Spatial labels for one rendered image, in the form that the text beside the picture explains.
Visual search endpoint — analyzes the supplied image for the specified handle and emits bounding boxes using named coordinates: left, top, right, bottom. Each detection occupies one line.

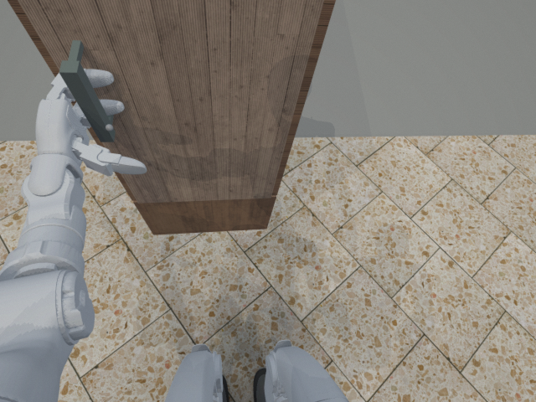
left=59, top=40, right=116, bottom=142

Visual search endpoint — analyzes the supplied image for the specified robot left upper arm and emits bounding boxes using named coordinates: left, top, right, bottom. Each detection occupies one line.
left=0, top=270, right=95, bottom=402

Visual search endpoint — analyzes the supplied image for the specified robot left thigh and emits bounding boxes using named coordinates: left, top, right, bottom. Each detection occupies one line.
left=165, top=350, right=223, bottom=402

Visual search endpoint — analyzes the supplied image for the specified robot right shin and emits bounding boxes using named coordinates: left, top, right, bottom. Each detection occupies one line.
left=265, top=340, right=291, bottom=402

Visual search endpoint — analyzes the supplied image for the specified cupboard door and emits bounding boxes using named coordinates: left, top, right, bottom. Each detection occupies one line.
left=18, top=0, right=324, bottom=204

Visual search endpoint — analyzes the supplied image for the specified left robot hand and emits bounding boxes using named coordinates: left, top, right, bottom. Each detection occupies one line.
left=35, top=69, right=147, bottom=177

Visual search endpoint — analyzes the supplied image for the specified robot left forearm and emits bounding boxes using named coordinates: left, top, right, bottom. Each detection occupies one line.
left=0, top=153, right=86, bottom=281

